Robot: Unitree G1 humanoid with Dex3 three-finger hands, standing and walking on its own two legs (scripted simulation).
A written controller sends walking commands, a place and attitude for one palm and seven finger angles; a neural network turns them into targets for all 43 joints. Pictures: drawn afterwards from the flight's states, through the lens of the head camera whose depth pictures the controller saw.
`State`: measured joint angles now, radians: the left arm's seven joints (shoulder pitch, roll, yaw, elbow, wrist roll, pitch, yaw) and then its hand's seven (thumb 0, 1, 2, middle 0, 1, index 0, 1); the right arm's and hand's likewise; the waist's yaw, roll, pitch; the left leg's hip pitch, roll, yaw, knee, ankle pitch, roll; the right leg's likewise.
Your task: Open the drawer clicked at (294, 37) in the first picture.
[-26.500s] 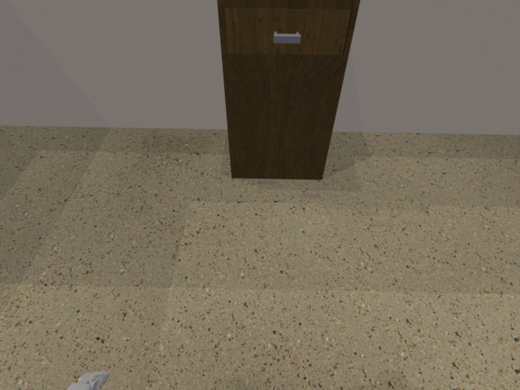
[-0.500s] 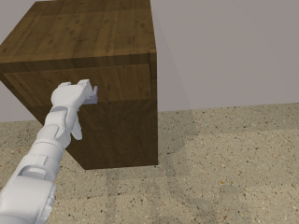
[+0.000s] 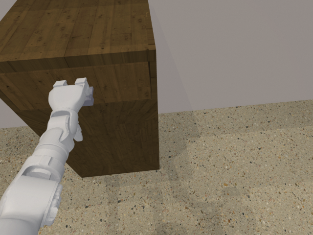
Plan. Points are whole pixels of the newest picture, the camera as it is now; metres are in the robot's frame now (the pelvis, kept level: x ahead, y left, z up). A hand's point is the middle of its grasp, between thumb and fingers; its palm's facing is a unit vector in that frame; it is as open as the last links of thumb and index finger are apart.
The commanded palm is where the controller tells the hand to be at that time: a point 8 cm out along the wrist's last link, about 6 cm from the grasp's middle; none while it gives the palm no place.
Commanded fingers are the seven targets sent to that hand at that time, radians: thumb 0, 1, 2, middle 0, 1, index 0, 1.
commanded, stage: lower the fingers behind the handle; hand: left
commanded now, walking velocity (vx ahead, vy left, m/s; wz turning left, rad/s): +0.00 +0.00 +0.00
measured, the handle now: (77, 95) +0.52 +0.25 +0.03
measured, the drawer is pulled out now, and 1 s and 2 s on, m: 0.00 0.00 0.00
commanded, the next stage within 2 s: lift the fingers back up to retry in 0.56 s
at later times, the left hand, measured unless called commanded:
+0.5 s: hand (75, 113) +0.44 +0.24 +0.04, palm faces +0.02 +0.00 -1.00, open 14.1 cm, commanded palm +0.41 +0.24 +0.07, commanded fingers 0.00 -0.50 0.30 -0.30 -1.20 -0.30 -1.20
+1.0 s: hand (72, 110) +0.44 +0.24 +0.05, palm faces -0.01 -0.01 -1.00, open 13.9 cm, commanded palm +0.42 +0.24 +0.12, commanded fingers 0.00 -0.50 0.30 -0.30 -1.20 -0.30 -1.20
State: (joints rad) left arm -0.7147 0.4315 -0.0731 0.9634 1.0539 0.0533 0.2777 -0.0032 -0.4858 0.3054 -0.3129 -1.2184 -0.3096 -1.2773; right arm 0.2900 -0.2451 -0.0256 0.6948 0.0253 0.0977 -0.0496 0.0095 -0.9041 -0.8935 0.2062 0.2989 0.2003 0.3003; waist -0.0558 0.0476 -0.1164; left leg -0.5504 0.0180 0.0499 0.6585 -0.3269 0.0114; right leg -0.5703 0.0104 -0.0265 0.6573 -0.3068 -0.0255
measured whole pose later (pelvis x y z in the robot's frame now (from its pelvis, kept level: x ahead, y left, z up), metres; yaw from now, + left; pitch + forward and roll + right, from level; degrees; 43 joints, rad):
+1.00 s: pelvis +0.01 +0.01 +0.00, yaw +0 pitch +12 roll +0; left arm -0.64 0.44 -0.06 0.85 1.05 0.01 0.27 0.00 -0.49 0.31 -0.29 -1.21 -0.29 -1.20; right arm 0.29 -0.25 -0.04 0.68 0.03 0.09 -0.05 0.01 -0.90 -0.89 0.21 0.30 0.20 0.30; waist -0.04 0.05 -0.10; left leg -0.53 0.01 0.06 0.65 -0.34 0.02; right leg -0.54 0.01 -0.02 0.64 -0.31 -0.01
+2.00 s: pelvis +0.02 +0.00 +0.01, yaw +1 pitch +9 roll +0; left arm -0.54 0.46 -0.08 0.63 0.98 -0.04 0.08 0.00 -0.48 0.31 -0.31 -1.20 -0.32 -1.20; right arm 0.28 -0.27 -0.05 0.68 0.04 0.12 -0.06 0.01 -0.90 -0.89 0.21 0.30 0.20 0.30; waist -0.01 0.06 -0.08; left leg -0.40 0.01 0.03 0.57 -0.32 0.01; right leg -0.42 0.01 -0.04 0.57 -0.31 -0.03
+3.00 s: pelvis +0.01 +0.00 +0.01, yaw +0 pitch +8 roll +1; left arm -0.67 0.40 -0.10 0.69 1.03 -0.02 0.25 0.00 -0.49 0.31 -0.32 -1.20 -0.32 -1.20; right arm 0.21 -0.25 -0.03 0.70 0.03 0.07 -0.07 0.01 -0.91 -0.89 0.20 0.30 0.20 0.30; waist -0.02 0.05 -0.06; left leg -0.41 0.01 0.05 0.56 -0.30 0.01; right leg -0.44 0.01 -0.02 0.59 -0.29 -0.03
